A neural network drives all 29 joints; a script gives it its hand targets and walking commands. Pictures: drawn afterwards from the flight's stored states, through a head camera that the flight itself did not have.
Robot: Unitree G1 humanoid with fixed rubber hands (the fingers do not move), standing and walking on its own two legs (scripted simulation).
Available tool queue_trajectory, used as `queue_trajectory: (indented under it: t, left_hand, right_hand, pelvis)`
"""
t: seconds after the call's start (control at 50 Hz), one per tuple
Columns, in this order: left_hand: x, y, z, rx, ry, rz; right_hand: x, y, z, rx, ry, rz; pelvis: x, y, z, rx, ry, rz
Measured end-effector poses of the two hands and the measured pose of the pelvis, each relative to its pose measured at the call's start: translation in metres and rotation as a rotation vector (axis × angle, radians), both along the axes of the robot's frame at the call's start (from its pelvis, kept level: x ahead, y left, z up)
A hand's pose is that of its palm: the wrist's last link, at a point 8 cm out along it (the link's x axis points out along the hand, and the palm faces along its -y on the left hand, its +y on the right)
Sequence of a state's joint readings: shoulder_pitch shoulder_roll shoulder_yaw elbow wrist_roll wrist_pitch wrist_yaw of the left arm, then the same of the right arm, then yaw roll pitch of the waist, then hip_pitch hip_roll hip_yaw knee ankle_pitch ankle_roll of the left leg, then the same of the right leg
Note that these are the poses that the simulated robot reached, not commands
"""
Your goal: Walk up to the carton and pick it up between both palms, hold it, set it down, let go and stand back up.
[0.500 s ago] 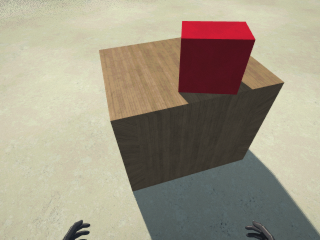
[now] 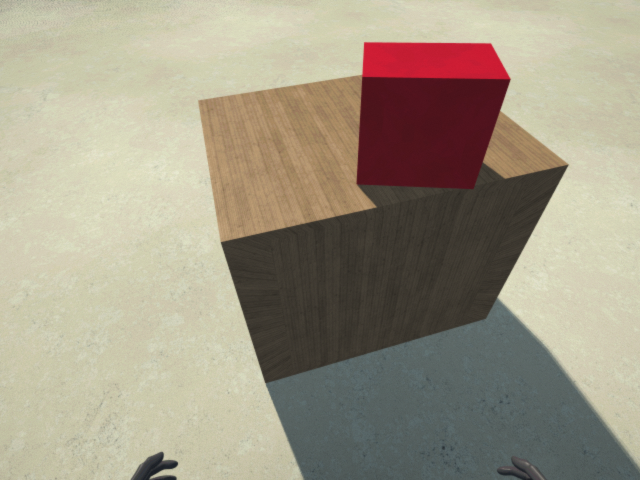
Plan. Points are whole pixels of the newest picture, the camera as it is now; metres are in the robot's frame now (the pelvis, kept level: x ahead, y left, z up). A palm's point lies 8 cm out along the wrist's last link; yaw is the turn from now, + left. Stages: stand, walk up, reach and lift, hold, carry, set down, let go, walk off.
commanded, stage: stand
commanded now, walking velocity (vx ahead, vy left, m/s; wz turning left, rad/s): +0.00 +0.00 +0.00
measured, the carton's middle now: (420, 117) +0.82 -0.22 +0.05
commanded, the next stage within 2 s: none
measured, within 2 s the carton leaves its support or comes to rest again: neither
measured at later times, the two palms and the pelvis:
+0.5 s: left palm out of the picture +0.12 +0.26 -0.10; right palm out of the picture +0.09 -0.27 -0.11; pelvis -0.01 +0.00 +0.00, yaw +0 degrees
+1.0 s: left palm out of the picture +0.08 +0.26 -0.11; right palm out of the picture +0.05 -0.27 -0.11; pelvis -0.03 +0.00 +0.00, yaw +0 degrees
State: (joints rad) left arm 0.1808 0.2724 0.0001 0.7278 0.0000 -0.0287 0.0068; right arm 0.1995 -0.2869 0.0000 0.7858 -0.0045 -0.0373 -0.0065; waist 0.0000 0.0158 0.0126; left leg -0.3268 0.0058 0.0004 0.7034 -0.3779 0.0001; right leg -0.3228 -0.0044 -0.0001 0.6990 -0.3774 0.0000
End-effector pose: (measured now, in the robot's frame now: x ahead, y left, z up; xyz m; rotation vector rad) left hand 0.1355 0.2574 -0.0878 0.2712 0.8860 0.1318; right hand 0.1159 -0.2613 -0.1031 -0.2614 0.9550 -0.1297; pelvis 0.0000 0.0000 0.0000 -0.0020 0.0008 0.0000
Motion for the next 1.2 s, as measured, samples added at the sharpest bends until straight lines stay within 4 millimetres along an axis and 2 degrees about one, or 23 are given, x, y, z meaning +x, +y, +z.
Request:
queue_trajectory:
  t: [0.36,0.68,0.96,1.2]
  left_hand:
    - [-0.01,0.001,-0.006,-0.004,0.028,0.01]
    - [-0.027,0.002,-0.011,-0.012,0.047,0.021]
    - [-0.053,0.004,-0.017,-0.013,0.115,0.041]
    - [-0.06,0.007,-0.019,-0.019,0.133,0.045]
  right_hand:
    - [-0.018,-0.003,-0.006,-0.005,0.047,-0.015]
    - [-0.039,-0.007,-0.007,-0.017,0.073,-0.029]
    - [-0.061,-0.011,-0.009,-0.018,0.118,-0.044]
    - [-0.072,-0.01,-0.009,-0.025,0.158,-0.056]
  pelvis:
    - [-0.005,0.0,0.0,0.0,-0.009,0.0]
    - [-0.018,0.0,0.0,0.0,-0.03,0.0]
    - [-0.027,-0.001,0.003,0.001,-0.039,0.0]
    - [-0.029,0.002,0.005,-0.003,-0.04,0.0]
